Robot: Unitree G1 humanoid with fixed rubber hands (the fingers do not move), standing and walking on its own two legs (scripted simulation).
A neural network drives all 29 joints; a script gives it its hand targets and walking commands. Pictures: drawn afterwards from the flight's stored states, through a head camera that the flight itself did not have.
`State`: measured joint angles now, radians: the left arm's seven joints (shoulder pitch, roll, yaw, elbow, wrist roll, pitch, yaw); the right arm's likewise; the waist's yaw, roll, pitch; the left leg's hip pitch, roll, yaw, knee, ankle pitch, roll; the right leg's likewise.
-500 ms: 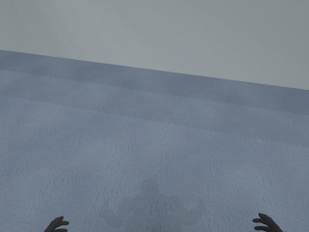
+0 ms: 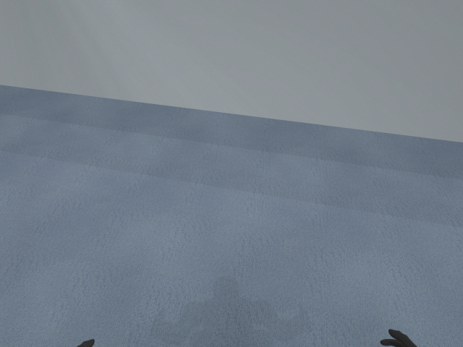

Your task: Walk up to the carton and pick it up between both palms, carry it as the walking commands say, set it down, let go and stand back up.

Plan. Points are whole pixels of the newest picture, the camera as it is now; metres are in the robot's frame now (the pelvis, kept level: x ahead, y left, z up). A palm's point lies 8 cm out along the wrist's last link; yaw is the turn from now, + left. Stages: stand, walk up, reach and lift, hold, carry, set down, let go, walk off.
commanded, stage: stand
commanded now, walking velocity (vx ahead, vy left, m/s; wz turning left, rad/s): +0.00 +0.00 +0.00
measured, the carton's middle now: out of the picture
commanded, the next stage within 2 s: walk up in 0.34 s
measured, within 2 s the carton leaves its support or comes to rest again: neither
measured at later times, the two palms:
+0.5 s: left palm out of the picture +0.10 +0.30 -0.11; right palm out of the picture +0.09 -0.31 -0.10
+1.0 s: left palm out of the picture -0.07 +0.30 -0.17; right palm (346, 346) +0.16 -0.20 -0.13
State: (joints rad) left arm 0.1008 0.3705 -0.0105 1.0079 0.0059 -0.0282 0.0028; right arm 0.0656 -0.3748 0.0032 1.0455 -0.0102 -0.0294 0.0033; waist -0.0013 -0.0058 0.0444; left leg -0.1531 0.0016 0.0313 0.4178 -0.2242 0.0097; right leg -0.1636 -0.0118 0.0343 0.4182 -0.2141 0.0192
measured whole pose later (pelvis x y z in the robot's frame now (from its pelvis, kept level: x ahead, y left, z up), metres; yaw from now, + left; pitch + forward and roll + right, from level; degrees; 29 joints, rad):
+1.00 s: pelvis -0.03 +0.02 -0.03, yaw +16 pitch -2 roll -1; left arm 0.22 0.32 0.05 0.87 0.03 0.07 0.02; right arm 0.07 -0.27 -0.02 0.86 -0.02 0.05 0.03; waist 0.04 -0.06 0.17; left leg -0.36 -0.01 0.09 0.71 -0.28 0.07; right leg -0.32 -0.13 -0.07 0.85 -0.47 0.04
